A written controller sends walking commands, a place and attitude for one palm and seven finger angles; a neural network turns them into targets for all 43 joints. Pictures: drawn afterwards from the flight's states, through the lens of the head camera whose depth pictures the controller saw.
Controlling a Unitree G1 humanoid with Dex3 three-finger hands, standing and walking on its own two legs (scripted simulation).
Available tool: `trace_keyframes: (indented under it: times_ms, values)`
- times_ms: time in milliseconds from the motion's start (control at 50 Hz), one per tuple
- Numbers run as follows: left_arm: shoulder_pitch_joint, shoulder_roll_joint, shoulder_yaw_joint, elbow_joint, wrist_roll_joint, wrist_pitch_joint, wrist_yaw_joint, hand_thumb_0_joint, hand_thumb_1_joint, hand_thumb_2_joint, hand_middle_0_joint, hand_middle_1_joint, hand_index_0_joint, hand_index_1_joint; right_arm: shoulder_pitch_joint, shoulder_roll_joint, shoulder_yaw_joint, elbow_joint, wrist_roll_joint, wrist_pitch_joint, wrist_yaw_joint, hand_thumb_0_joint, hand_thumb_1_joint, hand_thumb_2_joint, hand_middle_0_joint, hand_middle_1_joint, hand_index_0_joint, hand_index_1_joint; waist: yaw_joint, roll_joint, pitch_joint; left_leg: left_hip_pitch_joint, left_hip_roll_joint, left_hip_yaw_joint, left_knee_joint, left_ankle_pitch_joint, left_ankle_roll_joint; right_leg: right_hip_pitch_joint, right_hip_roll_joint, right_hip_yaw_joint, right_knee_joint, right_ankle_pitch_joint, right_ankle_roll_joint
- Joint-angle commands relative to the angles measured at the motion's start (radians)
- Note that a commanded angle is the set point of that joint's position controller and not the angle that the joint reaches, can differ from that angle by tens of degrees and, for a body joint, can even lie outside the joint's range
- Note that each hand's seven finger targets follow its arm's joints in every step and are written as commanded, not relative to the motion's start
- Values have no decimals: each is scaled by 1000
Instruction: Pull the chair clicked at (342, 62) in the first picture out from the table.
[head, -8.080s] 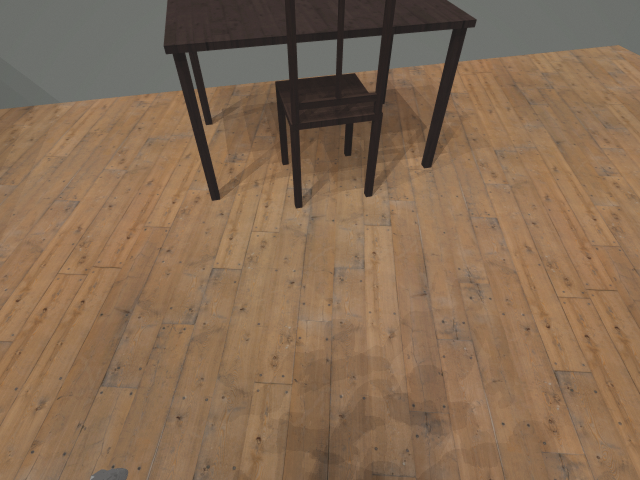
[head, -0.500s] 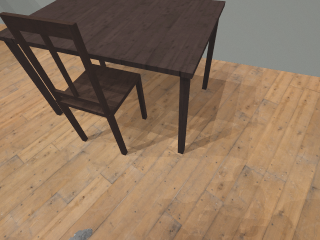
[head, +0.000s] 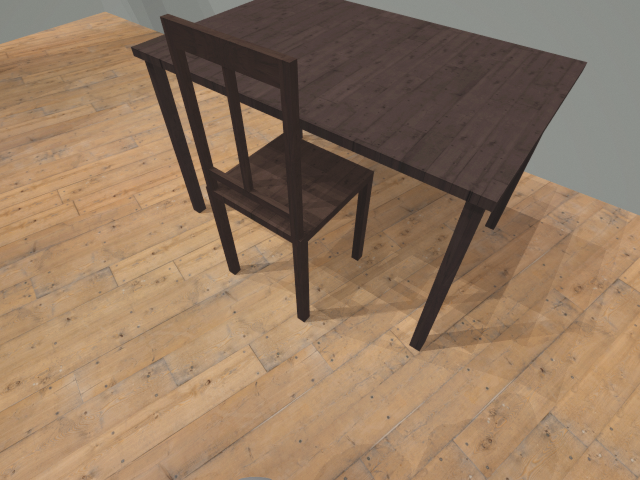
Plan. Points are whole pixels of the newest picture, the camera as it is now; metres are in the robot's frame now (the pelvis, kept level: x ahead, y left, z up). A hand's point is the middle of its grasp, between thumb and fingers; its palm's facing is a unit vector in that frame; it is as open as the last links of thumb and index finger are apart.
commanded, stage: take the last steps up to it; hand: left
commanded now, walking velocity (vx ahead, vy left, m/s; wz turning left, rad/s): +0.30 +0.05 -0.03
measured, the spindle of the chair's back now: (239, 135) +0.85 +0.33 -0.07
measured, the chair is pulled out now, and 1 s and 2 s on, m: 0.00 0.00 0.00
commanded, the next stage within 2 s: come to a stop and stand still in 0.60 s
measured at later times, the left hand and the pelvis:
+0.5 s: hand (210, 379) +0.28 +0.23 -0.16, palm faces -0.03 -0.98 -0.19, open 7.4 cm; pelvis +0.16 +0.06 -0.01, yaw -2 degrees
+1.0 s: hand (210, 365) +0.31 +0.25 -0.19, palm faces +0.03 -0.97 -0.23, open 7.3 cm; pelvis +0.28 +0.05 -0.02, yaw -3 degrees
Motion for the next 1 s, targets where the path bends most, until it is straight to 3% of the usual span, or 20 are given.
trace_keyframes:
  times_ms: [0,20,40,60,100,160,320,460,500,540,560,580,600,620,660,740,860,940,960,980]
  values:
    - [-52,135,21,-42,-1,-11,3,0,900,900,-200,-300,-200,-300,186,-92,-10,-6,3,-59,-20,0,-900,-900,200,300,200,300,-148,5,8,434,-11,35,-239,0,17,-307,-104,79,85,-39,-95]
    - [-40,67,10,-61,-10,-6,-3,0,900,900,-200,-300,-200,-300,308,-193,-37,25,-11,-67,-35,0,-900,-900,200,300,200,300,-192,285,-43,555,216,-275,-330,-117,79,-480,16,-8,385,-200,-47]
    - [-96,41,-2,-105,-6,-8,-2,0,900,900,-200,-300,-200,-300,412,-246,-44,46,-8,-62,-47,0,-900,-900,200,300,200,300,-220,332,-30,536,342,-465,-452,-109,154,-602,76,50,624,-332,-43]
    - [-142,53,0,-115,-3,-4,4,0,900,900,-200,-300,-200,-300,361,-216,-37,48,-7,-59,-56,0,-900,-900,200,300,200,300,-203,270,-9,437,356,-467,-490,-220,178,-618,40,136,749,-300,-63]
    - [-157,70,11,-86,-5,2,-12,0,900,900,-200,-300,-200,-300,199,-111,-8,6,2,-65,-62,0,-900,-900,200,300,200,300,-128,143,105,241,287,-350,-527,-228,165,-594,-20,171,810,-107,-65]
    - [-82,29,12,-46,0,12,-19,0,900,900,-200,-300,-200,-300,183,-44,10,9,5,-96,-67,0,-900,-900,200,300,200,300,-76,119,96,205,189,-172,-528,75,136,-522,-14,163,770,35,-43]
    - [-276,33,17,-133,-6,21,-22,0,900,900,-200,-300,-200,-300,298,-34,5,69,4,-119,-80,0,-900,-900,200,300,200,300,-87,72,111,362,221,-126,-507,426,198,-637,-12,166,584,103,-23]
    - [-444,12,6,-201,-13,12,-24,0,900,900,-200,-300,-200,-300,384,-39,8,130,-8,-109,-84,0,-900,-900,200,300,200,300,-129,91,152,399,226,-72,-431,584,177,-544,38,117,341,86,-70]
    - [-425,18,6,-203,-13,5,-24,0,900,900,-200,-300,-200,-300,400,-41,8,142,-10,-104,-85,0,-900,-900,200,300,200,300,-123,61,133,391,213,-61,-357,740,172,-438,87,76,277,43,-95]
    - [-269,33,10,-156,-10,-9,-20,0,900,900,-200,-300,-200,-300,385,-56,10,148,-2,-101,-87,0,-900,-900,200,300,200,300,-52,78,43,375,172,-17,-175,896,134,-220,145,35,177,111,-113]
    - [-139,73,23,-117,-7,-21,-16,0,900,900,-200,-300,-200,-300,369,-54,10,143,8,-104,-83,0,-900,-900,200,300,200,300,6,54,-41,271,138,4,-7,825,102,4,117,72,128,214,-131]
    - [5,162,45,-75,-5,-35,-4,0,900,900,-200,-300,-200,-300,378,-25,9,125,20,-109,-74,0,-900,-900,200,300,200,300,45,-81,-172,53,52,60,256,474,57,266,-108,318,131,460,-216]
    - [55,237,53,-65,-21,-36,1,0,900,900,-200,-300,-200,-300,403,9,12,100,26,-108,-77,0,-900,-900,200,300,200,300,14,-158,-225,-117,-70,37,591,-294,19,336,-362,626,29,806,-347]
    - [-9,229,53,-80,-29,-33,5,0,900,900,-200,-300,-200,-300,345,3,7,99,23,-95,-77,0,-900,-900,200,300,200,300,17,-102,-216,-103,-19,-91,655,-284,31,191,-338,606,-29,631,-362]
    - [-167,140,31,-109,-26,-29,10,0,900,900,-200,-300,-200,-300,272,33,6,83,8,-77,-67,0,-900,-900,200,300,200,300,-45,-26,-22,-147,43,-111,638,-146,31,-60,-250,457,-104,387,-295]
    - [-264,64,0,-115,-11,-32,23,0,900,900,-200,-300,-200,-300,359,95,25,118,7,-35,-70,0,-900,-900,200,300,200,300,-139,-63,-26,31,41,-74,321,-92,-21,-258,-146,210,-88,672,-214]
    - [-223,134,30,-121,-6,19,30,0,900,900,-200,-300,-200,-300,194,41,1,39,14,-7,-68,0,-900,-900,200,300,200,300,-82,-169,-22,24,-18,-42,126,-62,-35,-184,-143,236,-6,671,-230]
    - [-260,150,38,-142,-7,44,29,0,900,900,-200,-300,-200,-300,189,13,-12,20,11,-6,-68,0,-900,-900,200,300,200,300,-120,-170,8,177,-23,-29,-85,104,-25,-287,-110,227,68,437,-179]
    - [-246,131,32,-145,-13,52,27,0,900,900,-200,-300,-200,-300,197,-11,-13,20,9,-13,-67,0,-900,-900,200,300,200,300,-124,-98,1,254,11,-56,-177,225,-9,-337,-66,212,129,311,-138]
    - [-196,80,24,-152,-17,60,25,0,900,900,-200,-300,-200,-300,191,-80,-22,5,1,-25,-68,0,-900,-900,200,300,200,300,-109,142,-14,265,188,-253,-269,442,59,-389,44,148,245,36,-72]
